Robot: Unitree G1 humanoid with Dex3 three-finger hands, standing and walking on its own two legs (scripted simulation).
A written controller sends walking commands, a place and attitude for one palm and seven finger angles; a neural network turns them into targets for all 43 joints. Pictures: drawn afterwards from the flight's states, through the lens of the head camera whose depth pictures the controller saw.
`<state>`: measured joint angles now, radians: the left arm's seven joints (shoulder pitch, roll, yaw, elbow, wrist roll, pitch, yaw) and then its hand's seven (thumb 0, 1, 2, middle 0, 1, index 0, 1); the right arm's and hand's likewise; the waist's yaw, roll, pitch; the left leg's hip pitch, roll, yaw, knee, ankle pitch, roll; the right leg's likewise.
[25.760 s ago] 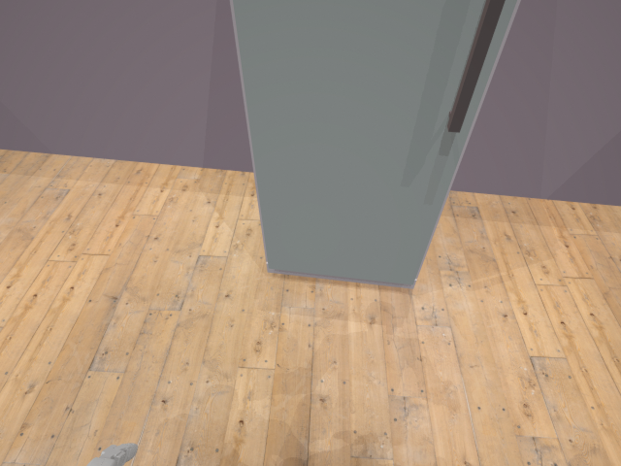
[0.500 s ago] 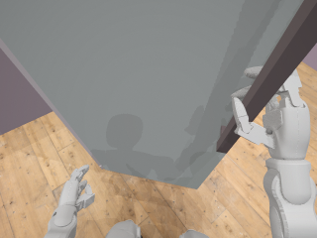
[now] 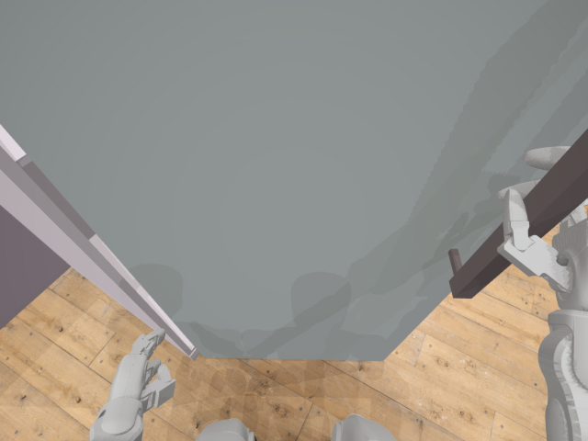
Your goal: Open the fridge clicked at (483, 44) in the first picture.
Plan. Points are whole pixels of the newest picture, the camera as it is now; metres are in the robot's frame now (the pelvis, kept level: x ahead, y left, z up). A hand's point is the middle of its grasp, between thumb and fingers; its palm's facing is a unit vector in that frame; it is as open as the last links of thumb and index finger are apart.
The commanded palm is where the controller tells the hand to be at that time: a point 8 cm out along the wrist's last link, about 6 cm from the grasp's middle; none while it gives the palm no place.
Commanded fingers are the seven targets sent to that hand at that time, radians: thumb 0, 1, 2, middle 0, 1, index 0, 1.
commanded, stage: walk backward, drawing the door open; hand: right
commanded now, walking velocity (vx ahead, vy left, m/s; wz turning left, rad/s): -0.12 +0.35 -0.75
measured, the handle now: (560, 159) +0.34 -0.18 +0.25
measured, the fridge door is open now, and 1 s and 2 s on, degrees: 58 70 70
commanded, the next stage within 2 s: stop walking and hold the door back in 0.28 s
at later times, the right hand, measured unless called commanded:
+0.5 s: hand (526, 366) +0.19 -0.14 +0.19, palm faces +0.66 +0.70 -0.29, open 6.6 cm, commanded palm +0.16 -0.19 +0.19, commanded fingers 0.00 -0.90 -0.90 0.45 1.40 0.45 1.40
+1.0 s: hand (521, 325) +0.21 -0.14 +0.20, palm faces +0.57 +0.81 -0.14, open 5.9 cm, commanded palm +0.17 -0.17 +0.19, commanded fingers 0.00 -0.90 -0.90 0.45 1.40 0.45 1.40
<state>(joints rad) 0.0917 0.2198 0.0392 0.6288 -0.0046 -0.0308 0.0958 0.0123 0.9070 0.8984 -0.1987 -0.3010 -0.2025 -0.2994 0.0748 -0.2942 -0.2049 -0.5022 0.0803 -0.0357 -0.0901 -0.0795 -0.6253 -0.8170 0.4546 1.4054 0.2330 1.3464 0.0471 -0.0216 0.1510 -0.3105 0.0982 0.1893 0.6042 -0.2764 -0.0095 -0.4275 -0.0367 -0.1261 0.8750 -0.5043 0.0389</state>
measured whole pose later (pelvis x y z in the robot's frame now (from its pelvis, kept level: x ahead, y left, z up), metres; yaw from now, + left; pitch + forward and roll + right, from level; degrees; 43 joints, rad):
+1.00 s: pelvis -0.10 +0.19 +0.02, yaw -21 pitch +0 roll +4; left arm 0.21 0.15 -0.07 0.68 -0.02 -0.05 0.08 0.01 0.90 0.90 -0.20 -0.30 -0.21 -0.30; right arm -0.56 -0.36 -0.16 0.28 0.05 -0.09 -0.10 -0.05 -0.64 -0.78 0.45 1.41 0.39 1.40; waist -0.01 -0.01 0.13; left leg -0.39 0.01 0.03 0.86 -0.36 -0.04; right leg -0.30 -0.02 -0.10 0.43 -0.14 -0.09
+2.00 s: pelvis -0.10 +0.25 +0.00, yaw -18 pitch +4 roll +1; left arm 0.33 0.26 -0.02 0.75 -0.03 -0.12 0.09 0.01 0.90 0.90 -0.20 -0.30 -0.21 -0.30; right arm -0.62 -0.51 -0.38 0.72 0.05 -0.21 0.04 -0.01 0.50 -0.23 0.42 1.31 0.33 1.25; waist 0.04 -0.01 -0.03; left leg -0.34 -0.05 0.04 0.61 -0.33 0.05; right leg -0.46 -0.04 -0.06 0.60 -0.20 -0.02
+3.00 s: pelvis -0.08 +0.21 +0.00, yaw -18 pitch +5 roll +1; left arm 0.34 0.27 -0.02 0.68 -0.05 -0.03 0.13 0.01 0.90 0.90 -0.20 -0.30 -0.21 -0.30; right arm -0.37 -0.61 -0.57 0.58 0.17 -0.15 0.22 -0.01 0.55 -0.20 0.25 1.15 0.26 1.15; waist 0.03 -0.02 -0.06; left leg -0.31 -0.03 0.02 0.56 -0.34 0.01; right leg -0.45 -0.02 -0.08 0.60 -0.24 -0.05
